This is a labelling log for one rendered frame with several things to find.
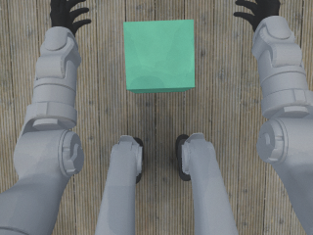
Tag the robot left forearm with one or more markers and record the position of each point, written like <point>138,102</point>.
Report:
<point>54,87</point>

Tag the robot right forearm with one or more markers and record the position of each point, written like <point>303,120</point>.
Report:
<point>281,71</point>

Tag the carton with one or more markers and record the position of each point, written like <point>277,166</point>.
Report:
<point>159,56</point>

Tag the left robot shin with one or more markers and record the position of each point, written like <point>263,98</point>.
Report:
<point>123,138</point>

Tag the right robot shin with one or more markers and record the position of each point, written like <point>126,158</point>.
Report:
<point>198,136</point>

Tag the robot left hand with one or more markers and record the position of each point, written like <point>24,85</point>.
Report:
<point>62,16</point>

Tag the robot right hand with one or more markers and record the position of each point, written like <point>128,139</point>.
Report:
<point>263,9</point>

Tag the robot shin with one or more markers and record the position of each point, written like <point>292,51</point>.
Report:
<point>123,138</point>
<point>198,136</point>

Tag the robot left upper arm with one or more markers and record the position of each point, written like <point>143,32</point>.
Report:
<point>45,161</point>

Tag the robot right upper arm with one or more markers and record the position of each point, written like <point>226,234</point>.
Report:
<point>286,143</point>

